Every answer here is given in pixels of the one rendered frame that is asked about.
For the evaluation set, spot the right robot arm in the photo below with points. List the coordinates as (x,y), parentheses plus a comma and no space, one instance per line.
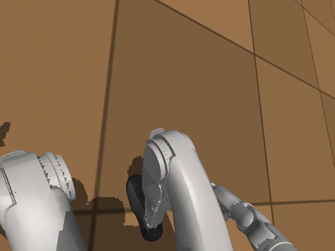
(261,234)

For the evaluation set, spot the right robot hand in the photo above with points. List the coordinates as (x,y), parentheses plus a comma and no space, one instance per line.
(226,198)

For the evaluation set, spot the right robot foot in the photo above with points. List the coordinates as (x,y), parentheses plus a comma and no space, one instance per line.
(136,200)

